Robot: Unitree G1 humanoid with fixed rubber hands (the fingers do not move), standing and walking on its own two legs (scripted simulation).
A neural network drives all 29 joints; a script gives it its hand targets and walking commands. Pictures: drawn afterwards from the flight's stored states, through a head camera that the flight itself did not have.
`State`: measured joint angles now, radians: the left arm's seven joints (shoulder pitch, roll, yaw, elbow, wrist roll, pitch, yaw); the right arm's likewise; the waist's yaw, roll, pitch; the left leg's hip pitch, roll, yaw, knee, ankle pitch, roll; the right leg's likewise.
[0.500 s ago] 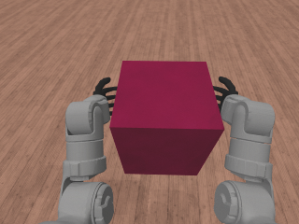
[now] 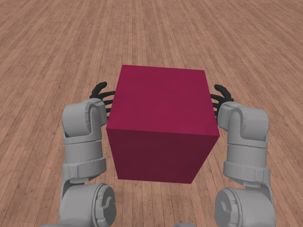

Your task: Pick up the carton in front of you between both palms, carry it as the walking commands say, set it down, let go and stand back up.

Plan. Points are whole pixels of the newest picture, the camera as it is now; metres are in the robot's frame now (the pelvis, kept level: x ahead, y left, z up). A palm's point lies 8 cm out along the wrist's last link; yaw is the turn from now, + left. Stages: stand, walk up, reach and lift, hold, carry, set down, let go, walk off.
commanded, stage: carry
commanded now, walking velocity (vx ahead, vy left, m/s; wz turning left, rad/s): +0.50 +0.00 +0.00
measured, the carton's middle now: (158, 127) +0.37 -0.02 +0.08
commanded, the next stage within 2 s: none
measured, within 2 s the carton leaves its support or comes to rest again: neither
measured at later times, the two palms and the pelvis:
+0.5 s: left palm (112, 71) +0.63 +0.12 +0.08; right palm (191, 68) +0.65 -0.18 +0.07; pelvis +0.34 -0.05 +0.01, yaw +3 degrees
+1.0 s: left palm (106, 27) +0.92 +0.17 +0.11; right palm (172, 27) +0.91 -0.13 +0.11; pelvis +0.67 +0.03 +0.01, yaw -1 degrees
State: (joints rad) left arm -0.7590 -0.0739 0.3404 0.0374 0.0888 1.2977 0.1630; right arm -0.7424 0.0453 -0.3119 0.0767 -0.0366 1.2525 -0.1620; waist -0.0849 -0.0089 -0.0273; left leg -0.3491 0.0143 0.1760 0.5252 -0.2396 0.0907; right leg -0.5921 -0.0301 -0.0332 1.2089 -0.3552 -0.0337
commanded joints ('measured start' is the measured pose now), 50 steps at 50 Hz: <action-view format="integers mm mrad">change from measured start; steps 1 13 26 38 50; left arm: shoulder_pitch -685 -499 70 325 226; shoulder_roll -877 -966 -1104 -789 -895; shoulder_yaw -599 -670 -926 -910 -929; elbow -55 28 -406 -623 -525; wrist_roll -250 -276 -361 -334 -324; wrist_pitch -48 -90 -192 -72 -47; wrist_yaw -64 -126 -224 -215 -202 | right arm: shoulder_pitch -850 -516 52 293 196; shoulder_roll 993 1001 1144 856 909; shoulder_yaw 651 627 929 914 894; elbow -158 1 -437 -638 -557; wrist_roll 406 255 238 282 320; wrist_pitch -19 -61 -168 -26 -7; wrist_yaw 140 155 172 199 226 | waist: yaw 30 58 102 95 81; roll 111 198 -126 -146 125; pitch -443 -370 -454 -208 -262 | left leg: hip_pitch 464 538 -320 -12 185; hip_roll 278 170 72 -12 269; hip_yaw -358 -38 -94 71 -223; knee -200 -39 373 -86 -434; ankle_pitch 252 874 -12 232 -141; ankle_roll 117 -36 -118 -60 31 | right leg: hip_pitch -186 230 796 672 -5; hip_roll -40 64 -245 -177 -110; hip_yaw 14 -195 83 -128 -23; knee -91 -819 -967 -831 -201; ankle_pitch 60 426 571 832 181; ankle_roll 7 -24 -117 -37 46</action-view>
